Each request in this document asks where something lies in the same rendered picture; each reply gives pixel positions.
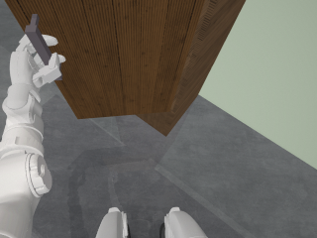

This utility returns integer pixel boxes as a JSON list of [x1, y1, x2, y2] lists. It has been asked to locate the robot left upper arm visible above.
[[0, 153, 53, 238]]

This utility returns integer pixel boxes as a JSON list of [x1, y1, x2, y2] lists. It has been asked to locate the cupboard door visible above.
[[5, 0, 205, 119]]

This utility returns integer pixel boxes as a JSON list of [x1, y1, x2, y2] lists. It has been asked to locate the right robot shin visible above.
[[164, 207, 180, 238]]

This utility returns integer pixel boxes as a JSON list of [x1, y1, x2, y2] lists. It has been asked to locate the handle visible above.
[[25, 14, 63, 81]]

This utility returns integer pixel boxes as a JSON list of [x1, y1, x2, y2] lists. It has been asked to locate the left robot hand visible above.
[[10, 34, 66, 92]]

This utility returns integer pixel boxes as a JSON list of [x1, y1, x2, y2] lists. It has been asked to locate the right robot thigh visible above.
[[164, 210, 208, 238]]

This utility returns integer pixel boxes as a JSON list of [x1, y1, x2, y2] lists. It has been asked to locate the robot left forearm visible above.
[[0, 83, 45, 161]]

